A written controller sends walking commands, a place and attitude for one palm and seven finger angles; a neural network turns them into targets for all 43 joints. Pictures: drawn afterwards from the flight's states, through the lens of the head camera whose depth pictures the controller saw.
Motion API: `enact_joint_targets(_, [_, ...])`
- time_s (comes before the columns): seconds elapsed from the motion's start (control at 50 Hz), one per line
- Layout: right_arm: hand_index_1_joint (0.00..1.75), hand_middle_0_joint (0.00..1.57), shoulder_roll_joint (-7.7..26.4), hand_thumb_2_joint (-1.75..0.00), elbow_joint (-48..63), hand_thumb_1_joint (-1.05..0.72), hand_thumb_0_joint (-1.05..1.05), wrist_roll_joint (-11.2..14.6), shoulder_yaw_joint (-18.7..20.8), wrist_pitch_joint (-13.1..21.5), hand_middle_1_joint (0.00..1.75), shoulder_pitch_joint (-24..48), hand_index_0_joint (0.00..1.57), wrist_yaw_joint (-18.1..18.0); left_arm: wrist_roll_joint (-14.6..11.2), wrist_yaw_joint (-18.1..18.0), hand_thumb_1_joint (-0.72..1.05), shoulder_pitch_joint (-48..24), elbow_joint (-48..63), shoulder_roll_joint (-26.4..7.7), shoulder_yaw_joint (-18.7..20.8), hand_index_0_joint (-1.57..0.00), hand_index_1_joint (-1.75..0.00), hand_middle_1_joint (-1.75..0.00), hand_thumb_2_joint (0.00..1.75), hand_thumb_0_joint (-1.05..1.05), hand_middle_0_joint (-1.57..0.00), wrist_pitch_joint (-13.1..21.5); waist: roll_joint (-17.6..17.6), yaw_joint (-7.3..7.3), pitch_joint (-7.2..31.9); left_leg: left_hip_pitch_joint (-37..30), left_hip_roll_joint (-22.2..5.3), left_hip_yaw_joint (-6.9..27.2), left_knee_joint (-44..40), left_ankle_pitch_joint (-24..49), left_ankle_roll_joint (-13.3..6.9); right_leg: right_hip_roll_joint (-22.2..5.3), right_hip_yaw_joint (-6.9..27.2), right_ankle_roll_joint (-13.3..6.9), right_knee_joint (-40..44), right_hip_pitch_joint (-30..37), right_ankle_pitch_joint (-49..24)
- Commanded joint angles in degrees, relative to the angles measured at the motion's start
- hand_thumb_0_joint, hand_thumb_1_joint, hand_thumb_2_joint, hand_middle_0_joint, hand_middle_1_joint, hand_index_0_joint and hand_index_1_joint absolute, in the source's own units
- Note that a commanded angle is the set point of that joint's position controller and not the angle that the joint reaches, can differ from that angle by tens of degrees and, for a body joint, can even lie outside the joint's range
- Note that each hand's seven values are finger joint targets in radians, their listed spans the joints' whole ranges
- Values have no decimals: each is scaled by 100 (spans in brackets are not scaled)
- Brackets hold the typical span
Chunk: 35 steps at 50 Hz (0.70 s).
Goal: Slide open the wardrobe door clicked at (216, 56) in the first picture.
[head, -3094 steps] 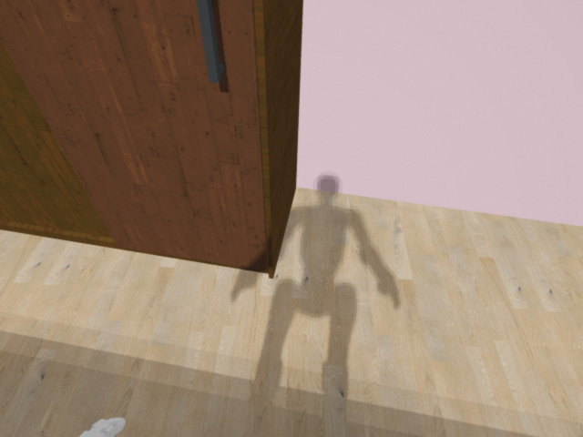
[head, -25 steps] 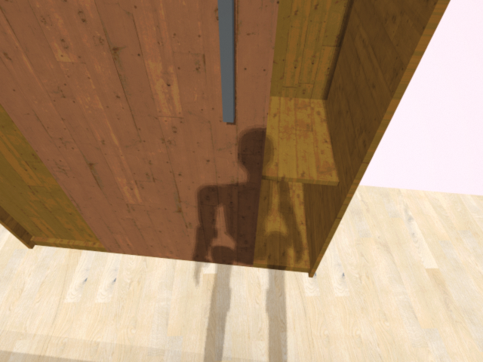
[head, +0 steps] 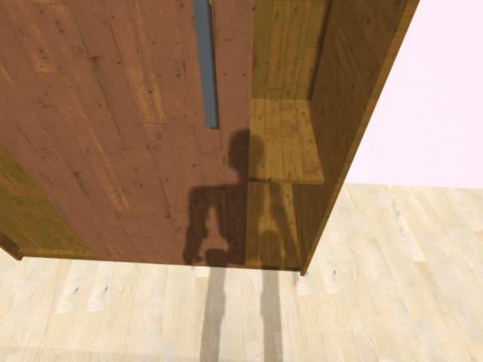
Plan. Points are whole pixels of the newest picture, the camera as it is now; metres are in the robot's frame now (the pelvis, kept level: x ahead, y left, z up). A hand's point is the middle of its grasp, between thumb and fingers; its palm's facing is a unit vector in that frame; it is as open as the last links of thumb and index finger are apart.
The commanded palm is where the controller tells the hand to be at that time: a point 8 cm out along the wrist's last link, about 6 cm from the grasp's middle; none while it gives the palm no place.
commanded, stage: look again from close up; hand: right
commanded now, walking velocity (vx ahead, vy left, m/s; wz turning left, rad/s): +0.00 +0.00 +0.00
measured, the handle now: (208, 63) +0.57 +0.09 +0.21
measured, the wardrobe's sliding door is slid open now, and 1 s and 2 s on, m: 0.24 0.24 0.24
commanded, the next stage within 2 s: shuffle to correct the standing spot in 0.48 s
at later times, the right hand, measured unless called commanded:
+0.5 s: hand out of the picture +0.00 -0.16 -0.18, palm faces +0.03 +0.98 -0.17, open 7.3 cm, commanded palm none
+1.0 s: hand out of the picture +0.02 -0.11 -0.18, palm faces +0.09 +0.98 -0.18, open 7.3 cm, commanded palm none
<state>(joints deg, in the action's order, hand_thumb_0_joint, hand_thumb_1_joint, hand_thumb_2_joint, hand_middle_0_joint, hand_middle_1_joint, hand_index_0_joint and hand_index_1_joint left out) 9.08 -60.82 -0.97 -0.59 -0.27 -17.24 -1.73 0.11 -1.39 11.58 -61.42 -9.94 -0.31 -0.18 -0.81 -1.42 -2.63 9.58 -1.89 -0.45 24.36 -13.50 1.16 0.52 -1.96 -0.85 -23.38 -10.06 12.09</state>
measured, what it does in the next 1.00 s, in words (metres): shifts its weight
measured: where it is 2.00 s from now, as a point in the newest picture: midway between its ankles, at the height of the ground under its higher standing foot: outside the picture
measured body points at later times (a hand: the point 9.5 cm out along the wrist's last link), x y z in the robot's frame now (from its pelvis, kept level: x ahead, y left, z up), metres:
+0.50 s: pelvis +0.01 +0.00 +0.00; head +0.03 +0.00 +0.45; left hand +0.00 +0.21 -0.16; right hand +0.00 -0.21 -0.16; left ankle +0.00 +0.13 -0.74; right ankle +0.01 -0.11 -0.74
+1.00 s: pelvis +0.06 +0.06 -0.01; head +0.09 +0.05 +0.44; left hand +0.04 +0.28 -0.17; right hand +0.02 -0.17 -0.17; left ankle +0.00 +0.13 -0.74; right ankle +0.00 -0.08 -0.71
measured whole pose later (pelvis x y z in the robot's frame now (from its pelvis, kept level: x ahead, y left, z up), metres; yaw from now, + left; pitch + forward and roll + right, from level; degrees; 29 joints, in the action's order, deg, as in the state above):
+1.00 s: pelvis +0.06 +0.06 -0.01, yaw -2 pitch +2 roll +0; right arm 8.3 -60.9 -1.8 2.4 0.4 -20.4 -0.8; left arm 1.1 -3.2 18.1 -65.6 -7.9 1.7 -0.5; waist -0.8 -0.6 -2.2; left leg 9.3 1.9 -4.6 29.4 -21.9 -4.2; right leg -3.1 -1.5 -0.5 -45.7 -18.2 28.3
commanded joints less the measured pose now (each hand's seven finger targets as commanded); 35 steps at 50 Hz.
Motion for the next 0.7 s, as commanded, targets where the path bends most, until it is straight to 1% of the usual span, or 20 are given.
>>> enact_joint_targets(0.0, [30, 20, 570, -90, 178, -90, 0, 22, 99, 144, 30, -228, 20, -18, 1, -11, 90, 312, 70, -513, 68, -20, -30, -30, 90, 0, -20, 136, 19, 104, -36, 180, -426, 427, -532, 424, -219, -591, 565, -102, 568, 50, -356])
enact_joint_targets(0.02, [30, 20, 552, -90, 151, -90, 0, 25, 94, 152, 30, -248, 20, -19, 6, -12, 90, 350, 47, -513, 54, -20, -30, -30, 90, 0, -20, 144, -9, 116, 21, 150, -428, 432, -524, 484, -220, -586, 558, -96, 560, 76, -435])
enact_joint_targets(0.04, [30, 20, 542, -90, 122, -90, 0, 28, 93, 158, 30, -260, 20, -20, 5, -14, 90, 375, 20, -501, 50, -20, -30, -30, 90, 0, -20, 159, 65, 107, 43, 119, -438, 414, -519, 518, -214, -577, 557, -94, 559, 94, -492])
enact_joint_targets(0.08, [30, 20, 502, -90, 70, -90, 0, 33, 85, 153, 30, -286, 20, -24, 10, -25, 90, 414, -40, -487, 40, -20, -30, -30, 90, 0, -20, 161, 132, 114, -28, 134, -423, 394, -528, 464, -217, -577, 566, -86, 594, 68, -457])
enact_joint_targets(0.1, [30, 20, 514, -90, 55, -90, 0, 28, 87, 154, 30, -289, 20, -29, 1, -25, 90, 415, -60, -455, 43, -20, -30, -30, 90, 0, -20, 152, 63, 94, -140, 147, -426, 374, -560, 414, -218, -575, 560, -90, 592, 6, -387])
enact_joint_targets(0.16, [30, 20, 464, -90, -10, -90, 0, 37, 80, 159, 30, -323, 20, -31, 11, -33, 90, 504, -140, -423, 29, -20, -30, -30, 90, 0, -20, 163, 58, 108, -147, 131, -413, 379, -549, 429, -227, -566, 562, -78, 621, -8, -390])
enact_joint_targets(0.18, [30, 20, 450, -90, -27, -90, 0, 39, 81, 158, 30, -340, 20, -30, 11, -37, 90, 564, -154, -425, 24, -20, -30, -30, 90, 0, -20, 178, 119, 98, -103, 82, -427, 365, -534, 471, -227, -571, 553, -83, 628, 0, -449])
enact_joint_targets(0.2, [30, 20, 463, -90, -27, -90, 0, 35, 80, 156, 30, -333, 20, -37, 3, -41, 90, 563, -165, -403, 25, -20, -30, -30, 90, 0, -20, 167, 33, 90, -202, 82, -410, 367, -553, 447, -230, -567, 562, -86, 606, -66, -421])
enact_joint_targets(0.22, [30, 20, 441, -90, -36, -90, 0, 40, 80, 159, 30, -352, 20, -38, 9, -41, 90, 603, -190, -389, 19, -20, -30, -30, 90, 0, -20, 179, 76, 94, -120, 50, -422, 369, -534, 493, -236, -568, 551, -88, 616, -35, -491])
enact_joint_targets(0.28, [30, 20, 407, -90, -67, -90, 0, 48, 84, 158, 30, -391, 20, -40, 10, -50, 90, 673, -235, -353, 19, -20, -30, -30, 90, 0, -20, 188, 109, 87, -117, 54, -416, 340, -525, 460, -233, -568, 548, -85, 619, -23, -453])
enact_joint_targets(0.3, [30, 20, 408, -90, -82, -90, 0, 40, 89, 158, 30, -382, 20, -44, 6, -53, 90, 685, -252, -337, 24, -20, -30, -30, 90, 0, -20, 178, -7, 82, -187, 53, -409, 324, -539, 424, -234, -569, 545, -87, 603, -74, -397])
enact_joint_targets(0.38, [30, 20, 356, -90, -88, -90, 0, 47, 94, 165, 30, -410, 20, -51, 10, -59, 90, 800, -298, -294, 19, -20, -30, -30, 90, 0, -20, 206, -10, 91, -81, 5, -418, 308, -482, 562, -234, -570, 552, -96, 587, -10, -593])
enact_joint_targets(0.42, [30, 20, 355, -90, -103, -90, 0, 45, 94, 171, 30, -425, 20, -56, 6, -64, 90, 807, -313, -261, 23, -20, -30, -30, 90, 0, -20, 206, -51, 82, -122, 5, -422, 307, -479, 625, -239, -559, 533, -98, 546, -28, -649])
enact_joint_targets(0.46, [30, 20, 316, -90, -111, -90, 0, 50, 97, 172, 30, -445, 20, -61, 12, -71, 90, 849, -334, -244, 30, -20, -30, -30, 90, 0, -20, 213, 11, 92, -60, 7, -410, 310, -456, 661, -240, -562, 534, -99, 527, 34, -724])
enact_joint_targets(0.52, [30, 20, 314, -90, -117, -90, 0, 44, 102, 163, 30, -443, 20, -64, 5, -77, 90, 869, -346, -197, 24, -20, -30, -30, 90, 0, -20, 208, 43, 95, -203, 37, -408, 305, -471, 606, -241, -554, 530, -96, 552, -60, -664])
enact_joint_targets(0.56, [30, 20, 295, -90, -130, -90, 0, 47, 100, 173, 30, -481, 20, -66, 9, -81, 90, 887, -346, -207, 22, -20, -30, -30, 90, 0, -20, 219, -12, 98, -102, 24, -402, 308, -441, 712, -239, -561, 533, -104, 510, 46, -800])
enact_joint_targets(0.58, [30, 20, 270, -90, -166, -90, 0, 50, 95, 174, 30, -501, 20, -58, 19, -89, 90, 923, -385, -201, 17, -20, -30, -30, 90, 0, -20, 231, 11, 117, -75, 27, -372, 259, -451, 594, -230, -588, 522, -106, 528, 99, -699])
enact_joint_targets(0.6, [30, 20, 279, -90, -198, -90, 0, 37, 105, 164, 30, -518, 20, -49, 25, -89, 90, 936, -419, -204, 30, -20, -30, -30, 90, 0, -20, 212, -116, 114, -179, 68, -340, 202, -444, 360, -236, -610, 528, -125, 509, 65, -413])
enact_joint_targets(0.64, [30, 20, 234, -90, -215, -90, 0, 24, 128, 118, 30, -522, 20, -19, 56, -96, 90, 956, -424, -272, 75, -20, -30, -30, 90, 0, -20, 184, 41, 160, -231, 247, -263, 89, -284, -109, -251, -705, 642, -171, 627, 63, 247])
enact_joint_targets(0.68, [30, 20, 227, -90, -163, -90, 0, -9, 164, 71, 30, -473, 20, 23, 86, -108, 90, 996, -421, -392, 142, -20, -30, -30, 90, 0, -20, 149, 290, 199, -378, 449, -134, -74, 1, -413, -261, -912, 904, -266, 849, -66, 896])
